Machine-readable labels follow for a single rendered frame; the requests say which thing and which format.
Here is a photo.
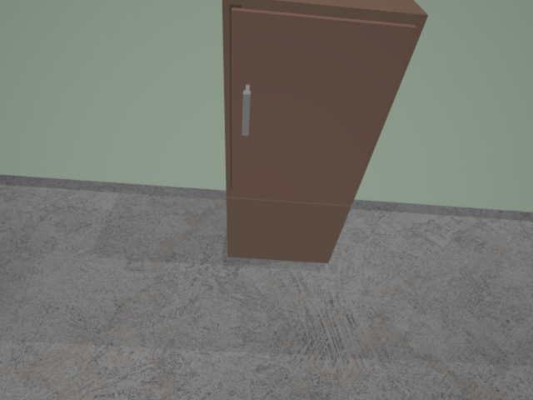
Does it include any handle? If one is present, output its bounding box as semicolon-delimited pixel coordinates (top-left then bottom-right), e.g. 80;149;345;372
242;84;251;136

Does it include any cupboard door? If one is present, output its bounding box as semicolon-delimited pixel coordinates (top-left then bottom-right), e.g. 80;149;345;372
232;7;417;204

